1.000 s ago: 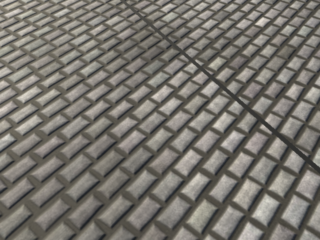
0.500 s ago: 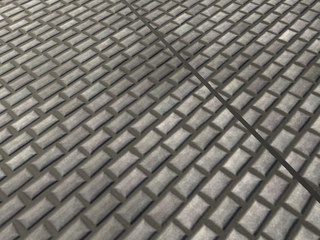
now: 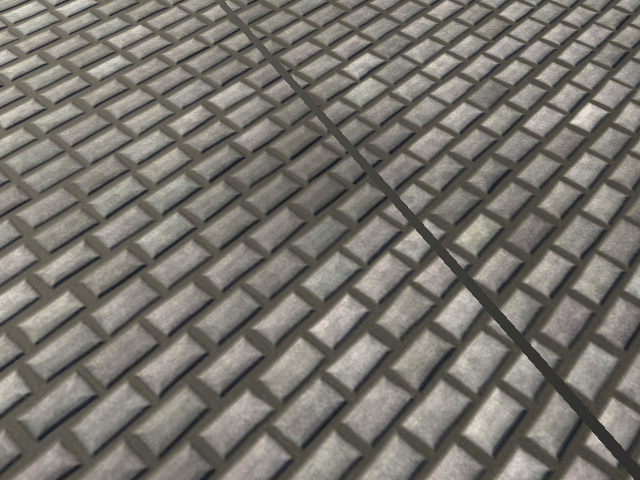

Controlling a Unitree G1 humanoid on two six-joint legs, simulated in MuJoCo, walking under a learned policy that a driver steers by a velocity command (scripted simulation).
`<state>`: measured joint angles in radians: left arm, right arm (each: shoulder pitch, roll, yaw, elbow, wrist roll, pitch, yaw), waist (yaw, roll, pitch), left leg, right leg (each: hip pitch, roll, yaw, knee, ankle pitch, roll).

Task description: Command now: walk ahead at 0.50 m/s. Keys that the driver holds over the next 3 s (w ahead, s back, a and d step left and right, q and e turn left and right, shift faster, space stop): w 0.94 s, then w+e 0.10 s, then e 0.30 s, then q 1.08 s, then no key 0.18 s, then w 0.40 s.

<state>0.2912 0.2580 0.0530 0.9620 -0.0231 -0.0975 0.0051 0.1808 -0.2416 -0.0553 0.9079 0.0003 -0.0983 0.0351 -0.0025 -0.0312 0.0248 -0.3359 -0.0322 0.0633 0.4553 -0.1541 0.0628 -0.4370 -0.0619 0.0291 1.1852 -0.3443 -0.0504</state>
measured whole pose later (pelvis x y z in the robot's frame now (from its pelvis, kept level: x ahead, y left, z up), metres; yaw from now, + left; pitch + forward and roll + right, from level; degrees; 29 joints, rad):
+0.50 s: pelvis +0.28 -0.06 -0.01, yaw +0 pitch +2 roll +0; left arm 0.06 0.24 0.06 0.85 -0.01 -0.11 -0.03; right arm 0.36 -0.25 -0.05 1.02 0.02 -0.08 0.00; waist -0.04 0.01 0.03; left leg -0.18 0.00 -0.04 0.98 -0.49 0.03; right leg -0.47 0.01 -0.06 0.56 -0.14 -0.05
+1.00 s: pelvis +0.55 -0.02 -0.01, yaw +0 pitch +2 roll -2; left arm 0.41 0.25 0.07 1.03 -0.02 -0.06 0.01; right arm 0.00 -0.23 -0.05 0.86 0.02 -0.10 0.04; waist 0.07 0.01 0.01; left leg -0.49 0.04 0.03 0.50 -0.05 0.08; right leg 0.06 0.00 -0.04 0.35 -0.43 0.01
